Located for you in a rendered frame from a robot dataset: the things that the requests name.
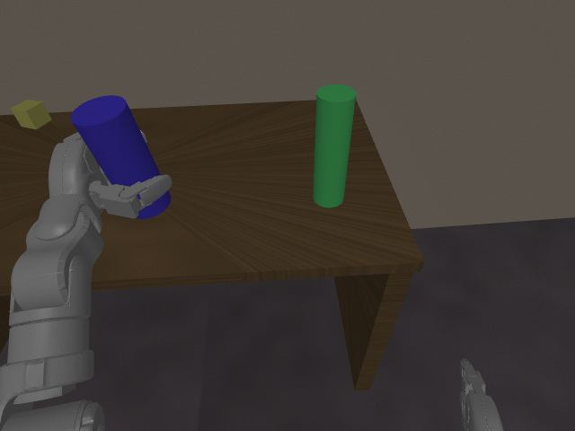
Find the left robot hand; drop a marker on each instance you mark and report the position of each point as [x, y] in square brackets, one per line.
[73, 170]

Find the desk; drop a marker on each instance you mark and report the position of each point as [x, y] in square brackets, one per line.
[241, 210]

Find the right robot hand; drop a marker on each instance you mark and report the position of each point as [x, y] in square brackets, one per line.
[479, 412]

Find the left robot arm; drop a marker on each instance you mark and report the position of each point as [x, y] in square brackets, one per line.
[48, 350]

